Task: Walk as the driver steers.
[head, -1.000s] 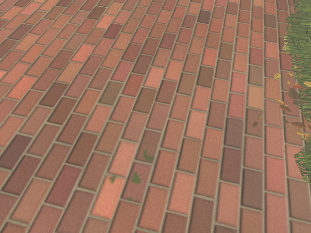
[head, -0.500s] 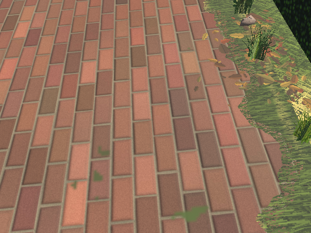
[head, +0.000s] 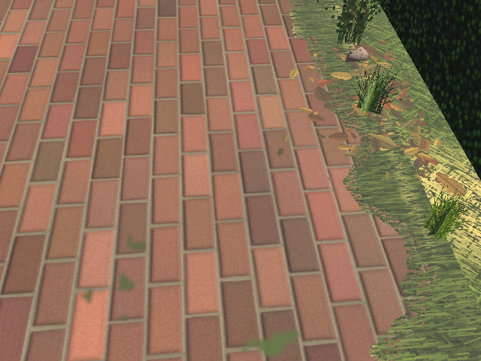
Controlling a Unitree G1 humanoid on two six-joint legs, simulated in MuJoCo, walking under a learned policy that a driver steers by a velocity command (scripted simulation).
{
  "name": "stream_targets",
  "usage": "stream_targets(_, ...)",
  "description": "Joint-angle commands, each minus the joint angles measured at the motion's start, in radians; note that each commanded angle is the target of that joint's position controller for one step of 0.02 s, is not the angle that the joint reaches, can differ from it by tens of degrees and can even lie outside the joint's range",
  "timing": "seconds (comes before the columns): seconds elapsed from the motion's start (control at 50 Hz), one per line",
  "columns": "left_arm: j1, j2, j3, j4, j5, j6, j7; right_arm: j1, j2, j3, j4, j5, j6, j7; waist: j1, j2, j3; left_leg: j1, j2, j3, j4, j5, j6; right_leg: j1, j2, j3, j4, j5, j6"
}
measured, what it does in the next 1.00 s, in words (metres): steps on the spot: right foot, then left foot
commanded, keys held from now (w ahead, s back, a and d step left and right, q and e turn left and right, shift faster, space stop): q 0.38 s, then no key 0.12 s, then e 0.12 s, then w+e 0.38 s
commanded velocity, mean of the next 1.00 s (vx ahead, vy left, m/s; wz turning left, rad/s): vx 0.10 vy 0.00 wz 0.12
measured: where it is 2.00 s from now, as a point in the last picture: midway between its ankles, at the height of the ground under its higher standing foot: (282, 314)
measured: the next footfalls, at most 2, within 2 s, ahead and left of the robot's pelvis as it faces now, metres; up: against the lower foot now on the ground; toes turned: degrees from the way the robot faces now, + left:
right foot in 0.14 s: +0.02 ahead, -0.11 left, +0.00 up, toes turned +9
left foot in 0.56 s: -0.01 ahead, +0.10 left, +0.00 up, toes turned +16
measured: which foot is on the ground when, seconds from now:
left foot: down 0.00-0.16, up 0.18-0.54, down 0.56-1.00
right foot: up 0.00-0.12, down 0.14-0.56, up 0.58-1.00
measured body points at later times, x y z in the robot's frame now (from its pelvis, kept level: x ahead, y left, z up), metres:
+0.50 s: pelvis -0.02 -0.01 +0.00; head +0.02 +0.00 +0.45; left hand -0.02 +0.28 -0.13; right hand +0.19 -0.23 -0.12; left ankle -0.06 +0.09 -0.72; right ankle -0.02 -0.11 -0.74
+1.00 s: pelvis +0.04 +0.01 +0.00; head +0.06 +0.01 +0.45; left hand +0.13 +0.29 -0.12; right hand +0.08 -0.27 -0.13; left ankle -0.05 +0.09 -0.74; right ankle +0.13 -0.12 -0.70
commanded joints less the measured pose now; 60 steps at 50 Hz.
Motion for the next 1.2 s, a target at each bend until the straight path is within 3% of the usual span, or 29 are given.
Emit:
stream_targets(0.02,0.026,0.094,0.031,-0.052,-0.007,-0.014,0.008,0.004,-0.205,-0.063,-0.045,0.000,-0.001,-0.005,0.002,0.178,-0.066,0.129,0.239,-0.340,-0.125,0.320,0.164,-0.122,0.010,-0.015,0.084,-0.092,0.014)
stream_targets(0.08,0.035,0.085,0.029,-0.061,-0.014,-0.022,0.014,-0.019,-0.205,-0.077,-0.045,0.000,0.013,-0.004,0.008,0.165,-0.087,0.126,0.218,-0.354,-0.115,0.307,0.157,-0.109,0.003,-0.005,0.046,-0.070,0.018)
stream_targets(0.12,0.101,0.080,0.028,-0.046,-0.013,-0.029,0.018,-0.086,-0.200,-0.082,-0.063,0.006,0.026,0.002,0.051,0.155,-0.098,0.038,0.162,-0.323,-0.083,0.234,0.108,0.023,0.007,-0.020,-0.129,0.042,0.007)
stream_targets(0.14,0.127,0.111,0.037,-0.040,-0.004,-0.032,0.023,-0.103,-0.180,-0.079,-0.076,0.009,0.027,0.003,0.057,0.116,-0.098,-0.052,0.115,-0.294,-0.043,0.122,0.062,0.112,-0.041,0.028,-0.226,0.067,-0.007)
stream_targets(0.16,0.147,0.194,0.053,-0.048,0.016,-0.031,0.031,-0.088,-0.132,-0.068,-0.094,0.012,0.023,0.006,0.047,-0.039,-0.095,-0.183,0.028,-0.202,0.100,-0.061,0.012,0.186,-0.233,0.223,-0.334,-0.001,-0.056)
stream_targets(0.18,0.056,0.282,0.074,-0.073,0.022,-0.023,0.026,-0.075,-0.113,-0.065,-0.104,0.007,0.021,0.000,0.027,-0.249,-0.038,-0.299,-0.112,0.006,0.292,-0.306,-0.016,0.104,-0.424,0.421,-0.389,0.077,-0.169)
stream_targets(0.2,0.051,0.223,0.060,-0.083,0.028,-0.023,0.019,-0.068,-0.181,-0.079,-0.087,-0.023,0.021,-0.003,0.019,-0.141,-0.022,-0.269,-0.026,-0.007,0.497,-0.348,-0.019,0.036,-0.468,0.393,-0.345,0.262,-0.231)
stream_targets(0.22,0.016,0.155,0.041,-0.093,0.018,-0.026,0.016,-0.037,-0.183,-0.087,-0.061,-0.019,0.024,0.002,-0.014,-0.057,-0.022,-0.245,-0.022,-0.016,0.578,-0.309,-0.015,0.022,-0.416,0.298,-0.312,0.365,-0.224)
stream_targets(0.24,-0.017,0.132,0.033,-0.102,0.016,-0.026,0.016,-0.004,-0.171,-0.086,-0.042,-0.017,0.030,0.008,-0.034,-0.042,-0.010,-0.242,-0.014,-0.003,0.633,-0.260,-0.023,0.023,-0.354,0.195,-0.284,0.438,-0.194)
stream_targets(0.3,0.030,0.151,0.037,-0.093,0.016,-0.031,0.021,-0.025,-0.147,-0.074,-0.050,-0.014,0.041,0.034,0.002,-0.113,-0.026,-0.298,-0.006,0.046,0.598,-0.213,-0.058,0.151,-0.290,0.067,-0.228,0.608,-0.162)
stream_targets(0.4,0.116,0.185,0.052,-0.063,0.014,-0.026,0.008,-0.118,-0.120,-0.054,-0.106,-0.003,0.047,0.051,0.066,-0.133,-0.046,-0.251,0.020,0.092,0.403,-0.243,-0.064,0.239,-0.342,0.032,-0.181,0.690,-0.186)
stream_targets(0.48,0.096,0.202,0.057,-0.048,0.013,-0.024,-0.012,-0.093,-0.112,-0.045,-0.109,0.008,0.044,0.037,0.055,-0.172,-0.060,-0.092,-0.006,0.146,0.223,-0.243,-0.025,0.170,-0.336,0.009,-0.128,0.749,-0.174)
stream_targets(0.52,0.072,0.195,0.054,-0.037,0.002,-0.020,-0.017,-0.049,-0.094,-0.038,-0.091,0.001,0.034,0.024,0.015,-0.148,-0.066,0.031,-0.013,0.156,-0.004,-0.088,-0.001,0.119,-0.310,-0.006,-0.064,0.697,-0.137)
stream_targets(0.54,0.075,0.172,0.045,-0.027,-0.002,-0.020,-0.018,-0.020,-0.100,-0.034,-0.080,-0.013,0.021,0.014,-0.011,-0.092,-0.077,0.164,0.026,0.101,-0.188,0.097,0.011,0.039,-0.288,-0.021,-0.023,0.602,-0.086)
stream_targets(0.56,0.109,0.088,0.018,-0.043,-0.001,-0.021,-0.024,0.027,-0.156,-0.035,-0.074,-0.036,0.003,0.002,-0.004,0.097,-0.157,0.369,0.258,-0.149,-0.244,0.261,0.041,-0.105,-0.224,-0.070,0.108,0.285,-0.023)
stream_targets(0.58,0.115,0.024,-0.003,-0.042,-0.008,-0.006,-0.022,-0.005,-0.176,-0.026,-0.064,-0.015,-0.008,-0.012,0.009,0.227,-0.132,0.233,0.426,-0.248,-0.190,0.555,0.178,-0.109,-0.117,-0.082,0.114,-0.199,0.010)
stream_targets(0.6,0.099,0.086,0.011,-0.015,-0.009,0.010,-0.016,-0.015,-0.117,-0.012,-0.051,-0.013,-0.016,-0.016,-0.007,0.139,-0.106,0.192,0.398,-0.193,-0.175,0.519,0.220,-0.064,-0.133,-0.008,0.178,-0.228,0.015)
stream_targets(0.62,0.082,0.102,0.019,-0.009,-0.015,0.014,-0.019,-0.068,-0.100,0.000,-0.052,-0.016,-0.022,-0.021,0.010,0.140,-0.056,0.166,0.361,-0.137,-0.179,0.485,0.207,-0.093,-0.111,0.009,0.211,-0.205,0.012)
stream_targets(0.66,0.092,0.157,0.042,0.013,0.007,0.009,-0.028,-0.039,-0.167,-0.022,-0.034,-0.016,-0.014,-0.031,-0.002,0.170,-0.034,0.221,0.304,-0.101,-0.243,0.169,0.163,-0.197,-0.087,-0.013,0.319,-0.136,0.012)
stream_targets(0.7,0.098,0.157,0.051,0.031,0.018,0.007,-0.043,0.000,-0.166,-0.027,-0.023,-0.013,-0.012,-0.029,-0.014,0.140,-0.002,0.237,0.295,-0.096,-0.307,-0.122,0.146,-0.287,-0.088,0.002,0.413,-0.076,0.012)
stream_targets(0.76,0.062,0.123,0.055,0.022,0.014,0.001,-0.064,0.011,-0.139,-0.028,-0.017,-0.017,-0.039,-0.027,-0.013,0.128,0.058,0.239,0.304,-0.074,-0.376,-0.238,0.138,-0.383,-0.107,-0.005,0.453,0.014,0.022)
stream_targets(0.84,0.018,0.091,0.058,0.001,0.019,-0.009,-0.079,0.060,-0.127,-0.036,0.004,-0.021,-0.079,-0.025,-0.018,0.099,0.058,0.277,0.331,-0.019,-0.394,-0.197,0.160,-0.461,-0.131,-0.018,0.424,0.077,0.036)
stream_targets(0.94,-0.054,0.069,0.053,-0.047,0.022,-0.011,-0.103,0.098,-0.140,-0.047,0.020,-0.023,-0.101,-0.016,-0.027,0.100,0.064,0.263,0.358,0.071,-0.391,-0.154,0.167,-0.471,-0.154,-0.047,0.310,0.135,0.031)
stream_targets(1.08,-0.157,0.075,0.046,-0.127,0.025,-0.017,-0.120,0.141,-0.184,-0.064,0.037,-0.029,-0.105,-0.006,-0.036,0.114,0.080,0.220,0.373,0.212,-0.294,0.032,0.127,-0.324,-0.136,-0.149,0.134,0.077,-0.053)
stream_targets(1.12,-0.073,0.088,0.055,-0.114,0.030,-0.024,-0.110,0.134,-0.207,-0.069,0.038,-0.024,-0.095,-0.004,0.014,0.100,0.028,0.201,0.361,0.279,-0.109,0.339,0.104,-0.169,-0.070,-0.193,0.076,0.031,-0.094)
stream_targets(1.14,0.064,0.099,0.068,-0.070,0.036,-0.036,-0.099,0.125,-0.204,-0.066,0.034,-0.017,-0.089,-0.002,0.081,0.042,-0.058,0.152,0.316,0.345,0.125,0.502,0.081,0.017,-0.015,-0.205,0.010,0.072,-0.117)
stream_targets(1.16,0.268,0.173,0.098,-0.010,0.043,-0.046,-0.078,0.133,-0.177,-0.053,0.014,-0.023,-0.085,0.001,0.160,-0.091,-0.194,-0.016,0.259,0.375,0.456,0.378,0.036,0.277,-0.084,-0.046,-0.071,-0.062,-0.159)
stream_targets(1.18,0.287,0.308,0.122,-0.024,0.028,-0.051,-0.060,0.119,-0.051,-0.022,-0.068,-0.030,-0.092,0.017,0.125,-0.354,-0.230,-0.420,0.088,0.321,0.768,-0.326,-0.028,0.469,-0.391,0.534,-0.262,-0.311,-0.268)
stream_targets(1.2,0.266,0.297,0.116,-0.037,0.003,-0.050,-0.061,0.028,-0.138,-0.039,-0.086,-0.035,-0.100,0.021,0.145,-0.170,-0.219,-0.529,0.071,0.099,0.860,-0.308,-0.021,0.446,-0.423,0.714,-0.366,-0.259,-0.292)
Velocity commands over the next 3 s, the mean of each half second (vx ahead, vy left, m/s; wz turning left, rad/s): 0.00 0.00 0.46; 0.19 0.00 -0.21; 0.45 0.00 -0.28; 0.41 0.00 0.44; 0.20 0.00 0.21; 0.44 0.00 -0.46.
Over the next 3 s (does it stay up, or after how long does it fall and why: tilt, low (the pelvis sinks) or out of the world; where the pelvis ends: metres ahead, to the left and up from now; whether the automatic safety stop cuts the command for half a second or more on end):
stays up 0.90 -0.08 -0.03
